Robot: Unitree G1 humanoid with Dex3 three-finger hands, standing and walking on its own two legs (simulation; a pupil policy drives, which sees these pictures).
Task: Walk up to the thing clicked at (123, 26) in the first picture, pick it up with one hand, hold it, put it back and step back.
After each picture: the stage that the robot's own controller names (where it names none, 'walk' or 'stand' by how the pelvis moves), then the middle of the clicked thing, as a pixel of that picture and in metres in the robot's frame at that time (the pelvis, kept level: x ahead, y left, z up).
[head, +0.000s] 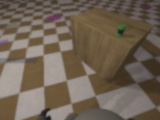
stand; (120, 30) +0.88 -0.29 +0.05
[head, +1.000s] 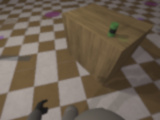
rise first; (112, 30) +0.78 -0.17 +0.09
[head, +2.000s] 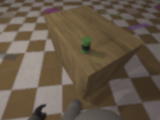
rise first; (86, 45) +0.53 +0.11 +0.07
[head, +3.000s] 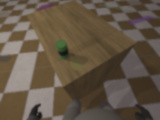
stand; (62, 50) +0.43 +0.21 +0.10
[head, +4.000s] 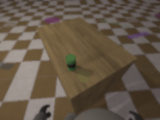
stand; (71, 63) +0.39 +0.15 +0.05
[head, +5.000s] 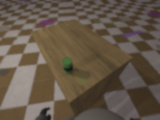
stand; (68, 66) +0.37 +0.17 +0.05
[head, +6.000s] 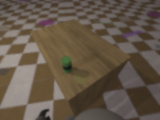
stand; (67, 65) +0.38 +0.18 +0.05
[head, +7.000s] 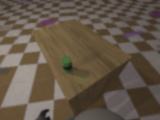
stand; (67, 65) +0.38 +0.18 +0.05
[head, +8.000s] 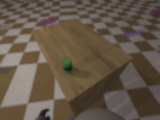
stand; (67, 65) +0.38 +0.17 +0.05
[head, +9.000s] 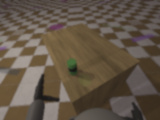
rise first; (72, 67) +0.38 +0.16 +0.05
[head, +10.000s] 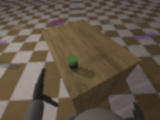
go down; (73, 64) +0.39 +0.16 +0.05
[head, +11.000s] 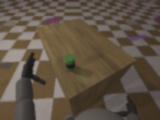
go down; (70, 63) +0.40 +0.15 +0.06
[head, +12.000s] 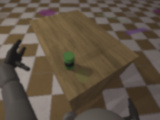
go down; (69, 61) +0.39 +0.15 +0.08
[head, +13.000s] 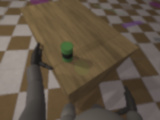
close in; (67, 52) +0.42 +0.14 +0.11
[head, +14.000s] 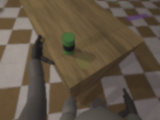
close; (68, 44) +0.44 +0.14 +0.13
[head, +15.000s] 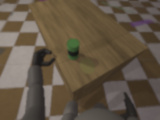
lift; (73, 50) +0.43 +0.12 +0.11
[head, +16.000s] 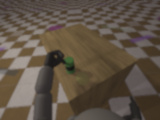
close; (69, 65) +0.38 +0.16 +0.08
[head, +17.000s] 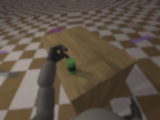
close; (71, 66) +0.39 +0.15 +0.07
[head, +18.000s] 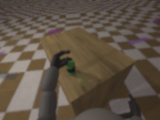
close; (70, 67) +0.39 +0.15 +0.06
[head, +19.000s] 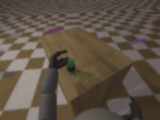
stand; (70, 66) +0.39 +0.16 +0.06
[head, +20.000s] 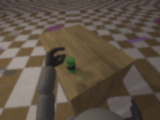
stand; (70, 65) +0.40 +0.16 +0.07
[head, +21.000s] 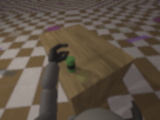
stand; (70, 64) +0.40 +0.16 +0.07
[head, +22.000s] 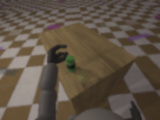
stand; (70, 64) +0.40 +0.16 +0.07
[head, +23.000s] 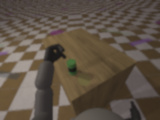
crouch; (72, 67) +0.39 +0.15 +0.06
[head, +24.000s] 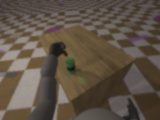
crouch; (70, 66) +0.40 +0.16 +0.06
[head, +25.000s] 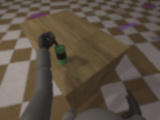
lower; (61, 54) +0.43 +0.17 +0.10
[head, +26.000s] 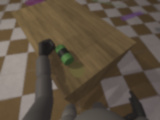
lower; (64, 54) +0.42 +0.14 +0.08
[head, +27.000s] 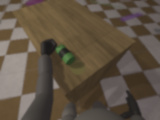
lower; (65, 54) +0.42 +0.14 +0.09
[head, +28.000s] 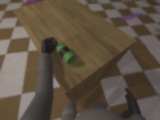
lower; (66, 53) +0.43 +0.13 +0.09
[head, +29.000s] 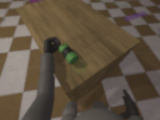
loosen; (68, 53) +0.42 +0.13 +0.09
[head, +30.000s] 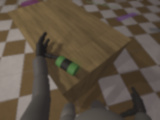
withdraw; (67, 65) +0.35 +0.11 +0.09
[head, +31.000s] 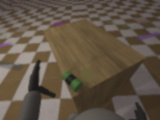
sink last; (72, 80) +0.27 +0.14 +0.07
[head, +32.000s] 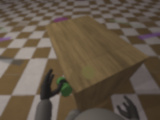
stand; (63, 86) +0.23 +0.19 +0.03
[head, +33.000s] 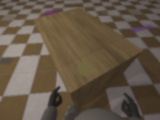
stand; (72, 110) +0.19 +0.16 -0.68
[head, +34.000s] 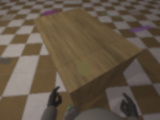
stand; (72, 110) +0.19 +0.16 -0.68
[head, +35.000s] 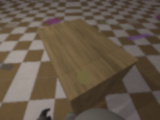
stand; (71, 117) +0.15 +0.17 -0.73
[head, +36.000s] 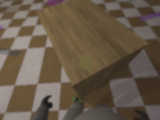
walk; (77, 100) +0.21 +0.16 -0.73
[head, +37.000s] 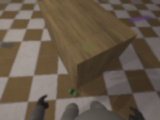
walk; (72, 92) +0.32 +0.16 -0.74
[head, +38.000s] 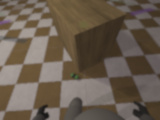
walk; (74, 76) +0.59 +0.24 -0.72
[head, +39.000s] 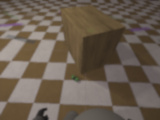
stand; (75, 78) +0.70 +0.20 -0.74
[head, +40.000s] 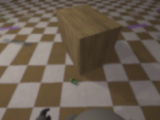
stand; (73, 81) +0.64 +0.23 -0.75
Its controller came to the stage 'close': yes
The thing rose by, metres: 0.01
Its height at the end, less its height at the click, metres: -0.80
